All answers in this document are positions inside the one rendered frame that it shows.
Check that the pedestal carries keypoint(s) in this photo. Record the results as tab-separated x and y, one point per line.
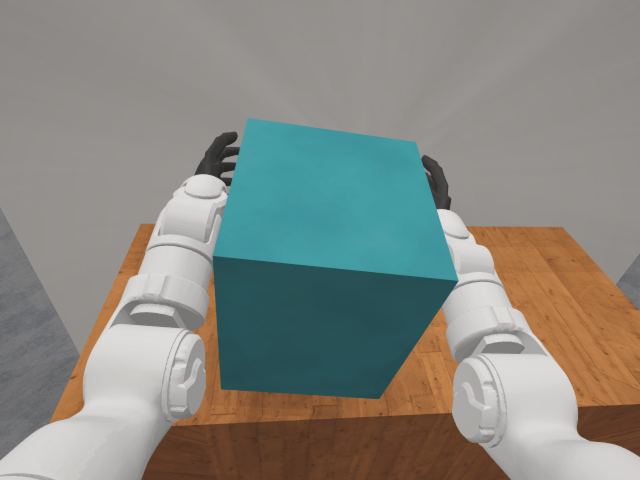
586	323

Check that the robot left upper arm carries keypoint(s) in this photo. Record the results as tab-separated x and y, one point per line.
141	380

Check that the robot right hand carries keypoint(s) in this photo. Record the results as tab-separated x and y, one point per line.
437	183

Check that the robot left hand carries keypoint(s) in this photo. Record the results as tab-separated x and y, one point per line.
212	163

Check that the right robot forearm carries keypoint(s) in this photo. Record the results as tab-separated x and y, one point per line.
478	313

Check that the carton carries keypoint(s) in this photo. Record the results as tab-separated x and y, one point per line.
330	262

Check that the robot right upper arm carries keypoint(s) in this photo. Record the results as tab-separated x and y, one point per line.
521	409

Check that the left robot forearm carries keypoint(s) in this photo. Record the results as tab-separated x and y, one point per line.
170	289

